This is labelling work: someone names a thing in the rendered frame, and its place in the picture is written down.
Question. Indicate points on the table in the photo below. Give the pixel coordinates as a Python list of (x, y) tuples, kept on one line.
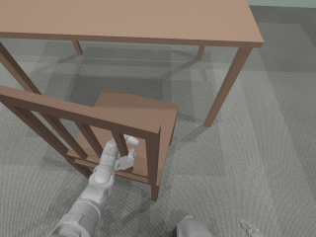
[(228, 23)]

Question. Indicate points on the left robot hand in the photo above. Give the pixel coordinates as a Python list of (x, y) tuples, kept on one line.
[(111, 155)]

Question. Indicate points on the right robot thigh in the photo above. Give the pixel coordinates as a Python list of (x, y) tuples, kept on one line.
[(190, 227)]

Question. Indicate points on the right robot hand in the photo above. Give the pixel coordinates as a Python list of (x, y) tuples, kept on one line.
[(251, 229)]

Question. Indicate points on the robot left forearm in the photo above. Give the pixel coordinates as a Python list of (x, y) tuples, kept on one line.
[(82, 219)]

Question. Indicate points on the chair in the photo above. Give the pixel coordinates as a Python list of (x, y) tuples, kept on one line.
[(115, 113)]

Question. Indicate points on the right robot shin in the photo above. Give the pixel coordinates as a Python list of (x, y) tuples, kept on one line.
[(188, 217)]

